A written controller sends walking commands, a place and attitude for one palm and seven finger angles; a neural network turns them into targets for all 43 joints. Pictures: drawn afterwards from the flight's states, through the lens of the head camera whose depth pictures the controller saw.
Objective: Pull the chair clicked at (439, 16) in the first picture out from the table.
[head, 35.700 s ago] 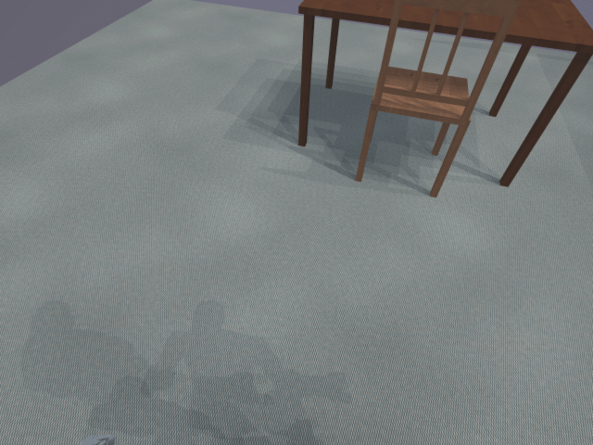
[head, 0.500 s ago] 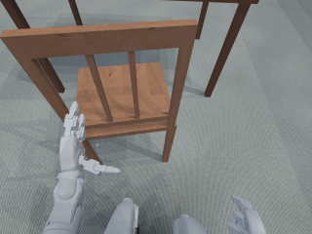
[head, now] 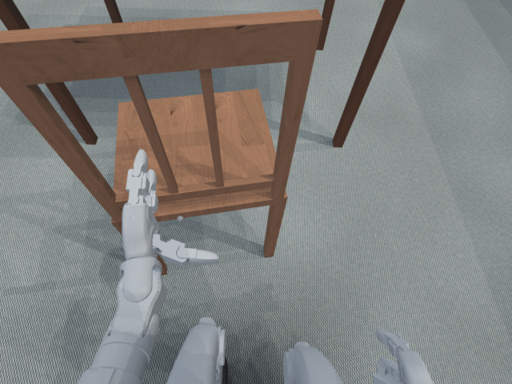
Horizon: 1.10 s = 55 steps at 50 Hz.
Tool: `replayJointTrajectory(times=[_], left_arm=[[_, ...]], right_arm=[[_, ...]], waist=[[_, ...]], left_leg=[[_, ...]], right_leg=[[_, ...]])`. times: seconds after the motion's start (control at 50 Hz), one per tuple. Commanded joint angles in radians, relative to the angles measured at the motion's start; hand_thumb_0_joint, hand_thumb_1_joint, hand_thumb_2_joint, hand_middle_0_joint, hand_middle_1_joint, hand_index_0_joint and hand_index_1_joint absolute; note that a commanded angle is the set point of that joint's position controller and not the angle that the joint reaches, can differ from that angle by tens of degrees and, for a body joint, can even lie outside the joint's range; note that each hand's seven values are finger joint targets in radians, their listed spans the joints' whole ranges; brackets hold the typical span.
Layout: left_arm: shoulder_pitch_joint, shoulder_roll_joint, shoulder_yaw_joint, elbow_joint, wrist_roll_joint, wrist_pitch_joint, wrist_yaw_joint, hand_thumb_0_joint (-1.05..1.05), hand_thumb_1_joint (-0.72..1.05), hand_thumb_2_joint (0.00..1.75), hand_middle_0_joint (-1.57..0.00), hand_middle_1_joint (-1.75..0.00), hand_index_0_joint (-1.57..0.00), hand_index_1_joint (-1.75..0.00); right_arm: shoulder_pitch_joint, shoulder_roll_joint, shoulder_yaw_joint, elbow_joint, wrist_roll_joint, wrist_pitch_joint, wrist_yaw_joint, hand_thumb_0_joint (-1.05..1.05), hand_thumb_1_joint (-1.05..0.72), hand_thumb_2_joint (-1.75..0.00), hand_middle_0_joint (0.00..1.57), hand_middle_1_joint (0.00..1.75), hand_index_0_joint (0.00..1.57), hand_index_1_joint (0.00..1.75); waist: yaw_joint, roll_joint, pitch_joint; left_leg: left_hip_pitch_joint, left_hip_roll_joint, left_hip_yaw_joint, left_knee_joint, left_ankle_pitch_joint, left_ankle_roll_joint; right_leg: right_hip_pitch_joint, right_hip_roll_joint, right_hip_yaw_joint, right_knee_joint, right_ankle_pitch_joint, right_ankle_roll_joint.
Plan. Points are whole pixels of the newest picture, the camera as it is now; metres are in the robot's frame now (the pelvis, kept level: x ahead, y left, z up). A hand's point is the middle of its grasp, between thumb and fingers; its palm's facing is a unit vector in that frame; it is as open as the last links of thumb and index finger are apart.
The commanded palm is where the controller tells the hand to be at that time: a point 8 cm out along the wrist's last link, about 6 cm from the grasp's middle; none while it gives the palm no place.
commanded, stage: aim the fingers beside a spindle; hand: left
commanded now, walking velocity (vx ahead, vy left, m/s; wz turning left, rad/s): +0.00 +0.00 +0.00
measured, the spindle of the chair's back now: (157, 145) +0.49 +0.19 +0.03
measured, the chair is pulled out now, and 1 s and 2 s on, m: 0.35 0.35 0.35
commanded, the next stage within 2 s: push the fingers through the gap in 0.56 s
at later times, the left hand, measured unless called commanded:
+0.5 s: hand (172, 226) +0.34 +0.14 +0.02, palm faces +0.19 -0.98 +0.00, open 17.0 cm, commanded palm +0.32 +0.19 +0.02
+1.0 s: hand (178, 205) +0.38 +0.14 +0.02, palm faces +0.19 -0.98 -0.02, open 17.0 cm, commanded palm +0.36 +0.18 +0.02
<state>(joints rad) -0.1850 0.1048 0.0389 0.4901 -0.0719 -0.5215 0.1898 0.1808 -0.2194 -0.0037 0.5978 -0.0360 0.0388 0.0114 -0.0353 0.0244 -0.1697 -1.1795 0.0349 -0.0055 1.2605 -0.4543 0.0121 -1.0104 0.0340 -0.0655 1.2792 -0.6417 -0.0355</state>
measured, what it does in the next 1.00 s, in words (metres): stands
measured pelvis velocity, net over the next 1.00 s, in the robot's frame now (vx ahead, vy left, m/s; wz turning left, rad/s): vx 0.00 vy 0.00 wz -0.01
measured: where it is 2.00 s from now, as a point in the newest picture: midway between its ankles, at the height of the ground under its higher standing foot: outside the picture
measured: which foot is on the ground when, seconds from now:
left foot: down 0.00-1.00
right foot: down 0.00-1.00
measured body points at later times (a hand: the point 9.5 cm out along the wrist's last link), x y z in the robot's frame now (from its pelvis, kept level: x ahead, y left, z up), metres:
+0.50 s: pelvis +0.00 +0.00 +0.00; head +0.10 +0.01 +0.44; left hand +0.33 +0.20 +0.02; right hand +0.15 -0.25 -0.11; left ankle +0.07 +0.11 -0.62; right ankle -0.02 -0.10 -0.62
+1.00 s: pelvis +0.00 +0.00 +0.00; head +0.10 +0.01 +0.43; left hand +0.36 +0.19 +0.02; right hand +0.13 -0.24 -0.12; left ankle +0.07 +0.11 -0.62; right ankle -0.02 -0.10 -0.62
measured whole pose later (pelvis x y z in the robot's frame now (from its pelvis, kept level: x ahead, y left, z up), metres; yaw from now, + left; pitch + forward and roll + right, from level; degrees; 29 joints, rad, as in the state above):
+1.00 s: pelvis +0.00 +0.00 +0.00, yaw +0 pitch +22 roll -3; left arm -0.29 0.13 0.07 0.58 -0.07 -0.51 0.20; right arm 0.20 -0.22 0.00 0.60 -0.03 0.07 0.01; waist -0.05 0.03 -0.17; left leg -1.20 0.04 -0.01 1.27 -0.45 0.02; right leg -1.03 0.04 -0.07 1.29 -0.64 -0.03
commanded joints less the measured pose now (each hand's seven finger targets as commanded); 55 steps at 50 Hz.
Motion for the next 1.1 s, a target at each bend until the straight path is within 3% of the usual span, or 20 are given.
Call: replayJointTrajectory(times=[0.0,0.06,0.14,0.18,0.28,0.32,0.36,0.42,0.44,0.5,0.6,0.66,0.68,0.7,0.72,0.92,0.96,1.0,1.06,1.08], left_arm=[[-0.163,0.093,0.059,-0.201,-0.002,-0.070,0.009,0.00,-0.50,0.30,-0.06,-0.08,-0.06,-0.08],[-0.180,0.108,0.066,-0.225,-0.005,-0.069,0.005,0.00,-0.50,0.30,-0.06,-0.08,-0.06,-0.08],[-0.148,0.057,0.016,-0.250,-0.014,-0.073,-0.007,0.00,-0.50,0.30,-0.06,-0.08,-0.06,-0.08],[-0.153,0.058,0.010,-0.260,-0.019,-0.076,-0.013,0.00,-0.50,0.30,-0.06,-0.08,-0.06,-0.08],[-0.157,0.094,0.043,-0.245,-0.018,-0.085,-0.019,0.00,-0.50,0.30,-0.06,-0.08,-0.06,-0.08],[-0.160,0.110,0.062,-0.257,-0.022,-0.095,-0.021,0.00,-0.50,0.30,-0.06,-0.08,-0.06,-0.08],[-0.169,0.080,0.031,-0.257,-0.023,-0.096,-0.025,0.00,-0.50,0.30,-0.06,-0.08,-0.06,-0.08],[-0.176,0.088,0.034,-0.237,-0.024,-0.091,-0.028,0.00,-0.50,0.30,-0.06,-0.08,-0.06,-0.08],[-0.177,0.087,0.035,-0.216,-0.025,-0.084,-0.030,0.00,-0.50,0.30,-0.06,-0.08,-0.06,-0.08],[-0.174,0.100,0.051,-0.226,-0.029,-0.082,-0.034,0.00,-0.50,0.30,-0.06,-0.08,-0.06,-0.08],[-0.185,0.079,0.030,-0.229,-0.026,-0.073,-0.028,0.00,-0.50,0.30,-0.06,-0.08,-0.06,-0.08],[-0.222,0.077,0.022,-0.232,-0.018,-0.072,-0.018,0.00,-0.50,0.30,-0.06,-0.08,-0.06,-0.08],[-0.246,0.092,0.034,-0.231,-0.014,-0.073,-0.013,0.00,-0.50,0.30,-0.06,-0.08,-0.06,-0.08],[-0.255,0.109,0.051,-0.227,-0.009,-0.076,-0.006,0.00,-0.50,0.30,-0.06,-0.08,-0.06,-0.08],[-0.254,0.087,0.034,-0.218,-0.004,-0.075,-0.003,0.00,-0.50,0.30,-0.06,-0.08,-0.06,-0.08],[-0.371,0.096,0.053,-0.113,0.007,-0.057,0.013,0.00,-0.50,0.30,-0.06,-0.08,-0.06,-0.08],[-0.418,0.113,0.072,-0.100,0.006,-0.062,0.019,0.00,-0.50,0.30,-0.06,-0.08,-0.06,-0.08],[-0.412,0.132,0.100,-0.089,0.004,-0.067,0.021,0.00,-0.50,0.30,-0.06,-0.08,-0.06,-0.08],[-0.431,0.146,0.115,-0.051,0.005,-0.068,0.019,0.00,-0.50,0.30,-0.06,-0.08,-0.06,-0.08],[-0.459,0.152,0.115,-0.041,0.008,-0.071,0.016,0.00,-0.50,0.30,-0.06,-0.08,-0.06,-0.08]], right_arm=[[0.026,-0.141,-0.056,-0.127,0.005,-0.020,-0.004,0.00,-0.90,-0.90,0.20,0.30,0.20,0.30],[0.026,-0.139,-0.053,-0.128,0.007,-0.013,-0.004,0.00,-0.90,-0.90,0.20,0.30,0.20,0.30],[0.024,-0.137,-0.056,-0.131,0.010,-0.014,-0.002,0.00,-0.90,-0.90,0.20,0.30,0.20,0.30],[0.030,-0.140,-0.058,-0.129,0.011,-0.018,-0.005,0.00,-0.90,-0.90,0.20,0.30,0.20,0.30],[0.024,-0.141,-0.057,-0.122,0.011,-0.021,-0.011,0.00,-0.90,-0.90,0.20,0.30,0.20,0.30],[0.021,-0.138,-0.056,-0.119,0.010,-0.023,-0.011,0.00,-0.90,-0.90,0.20,0.30,0.20,0.30],[0.014,-0.137,-0.053,-0.123,0.011,-0.025,-0.010,0.00,-0.90,-0.90,0.20,0.30,0.20,0.30],[0.014,-0.140,-0.053,-0.121,0.012,-0.025,-0.013,0.00,-0.90,-0.90,0.20,0.30,0.20,0.30],[0.013,-0.142,-0.052,-0.121,0.012,-0.025,-0.013,0.00,-0.90,-0.90,0.20,0.30,0.20,0.30],[0.014,-0.144,-0.052,-0.126,0.013,-0.026,-0.015,0.00,-0.90,-0.90,0.20,0.30,0.20,0.30],[0.016,-0.145,-0.054,-0.127,0.012,-0.023,-0.013,0.00,-0.90,-0.90,0.20,0.30,0.20,0.30],[0.022,-0.145,-0.053,-0.124,0.011,-0.022,-0.012,0.00,-0.90,-0.90,0.20,0.30,0.20,0.30],[0.027,-0.147,-0.053,-0.120,0.010,-0.023,-0.014,0.00,-0.90,-0.90,0.20,0.30,0.20,0.30],[0.026,-0.149,-0.055,-0.115,0.008,-0.021,-0.014,0.00,-0.90,-0.90,0.20,0.30,0.20,0.30],[0.027,-0.145,-0.053,-0.118,0.007,-0.020,-0.012,0.00,-0.90,-0.90,0.20,0.30,0.20,0.30],[0.050,-0.149,-0.052,-0.102,0.006,-0.002,-0.007,0.00,-0.90,-0.90,0.20,0.30,0.20,0.30],[0.055,-0.152,-0.054,-0.095,0.006,-0.001,-0.009,0.00,-0.90,-0.90,0.20,0.30,0.20,0.30],[0.065,-0.153,-0.056,-0.095,0.003,0.000,-0.009,0.00,-0.90,-0.90,0.20,0.30,0.20,0.30],[0.077,-0.152,-0.055,-0.088,0.003,0.005,-0.005,0.00,-0.90,-0.90,0.20,0.30,0.20,0.30],[0.086,-0.153,-0.055,-0.084,0.003,0.006,-0.005,0.00,-0.90,-0.90,0.20,0.30,0.20,0.30]], waist=[[0.003,-0.007,-0.402],[-0.002,-0.003,-0.397],[-0.012,-0.003,-0.384],[-0.024,-0.034,-0.382],[-0.020,-0.029,-0.350],[-0.010,-0.017,-0.369],[-0.017,-0.008,-0.357],[-0.020,0.003,-0.347],[-0.025,-0.018,-0.331],[-0.011,0.008,-0.362],[-0.021,-0.001,-0.367],[-0.025,0.008,-0.371],[-0.034,0.002,-0.368],[-0.027,0.015,-0.378],[-0.027,0.014,-0.377],[-0.045,0.022,-0.371],[-0.050,0.010,-0.376],[-0.040,0.016,-0.418],[-0.040,0.023,-0.411],[-0.052,0.013,-0.407]], left_leg=[[0.422,-0.014,-0.030,-0.119,0.233,0.013],[0.403,-0.015,-0.023,-0.117,0.221,0.015],[0.428,-0.012,-0.027,-0.122,0.229,0.014],[0.418,-0.010,-0.031,-0.117,0.226,0.018],[0.381,-0.016,-0.024,-0.111,0.185,0.020],[0.381,-0.018,-0.022,-0.108,0.188,0.018],[0.390,-0.019,-0.025,-0.113,0.176,0.019],[0.390,-0.017,-0.027,-0.113,0.161,0.018],[0.373,-0.017,-0.029,-0.113,0.142,0.019],[0.390,-0.017,-0.029,-0.115,0.155,0.016],[0.416,-0.012,-0.039,-0.119,0.170,0.015],[0.421,-0.013,-0.044,-0.118,0.167,0.014],[0.418,-0.011,-0.046,-0.113,0.174,0.016],[0.426,-0.010,-0.048,-0.114,0.176,0.012],[0.432,-0.011,-0.050,-0.116,0.181,0.012],[0.427,-0.011,-0.050,-0.117,0.166,0.011],[0.422,-0.011,-0.051,-0.117,0.158,0.012],[0.439,-0.010,-0.048,-0.112,0.198,0.010],[0.418,-0.012,-0.040,-0.110,0.199,0.011],[0.416,-0.011,-0.043,-0.108,0.206,0.013]], right_leg=[[0.075,-0.013,0.038,-0.205,0.379,0.007],[0.090,-0.013,0.047,-0.208,0.385,0.010],[0.073,-0.012,0.040,-0.214,0.382,0.009],[0.076,-0.010,0.041,-0.213,0.385,0.011],[0.069,-0.012,0.051,-0.219,0.353,0.012],[0.080,-0.015,0.055,-0.215,0.357,0.011],[0.063,-0.013,0.051,-0.220,0.336,0.010],[0.044,-0.012,0.050,-0.223,0.312,0.009],[0.040,-0.011,0.049,-0.226,0.294,0.011],[0.045,-0.010,0.047,-0.219,0.298,0.007],[0.026,-0.008,0.035,-0.215,0.300,0.008],[0.016,-0.008,0.032,-0.211,0.291,0.007],[0.011,-0.006,0.031,-0.207,0.297,0.007],[0.005,-0.009,0.031,-0.203,0.293,0.006],[0.000,-0.008,0.027,-0.201,0.293,0.005],[-0.019,-0.004,0.027,-0.208,0.280,0.006],[-0.019,-0.003,0.029,-0.211,0.273,0.008],[0.002,-0.002,0.031,-0.204,0.307,0.007],[0.015,-0.001,0.035,-0.206,0.318,0.008],[0.012,0.000,0.036,-0.204,0.325,0.009]])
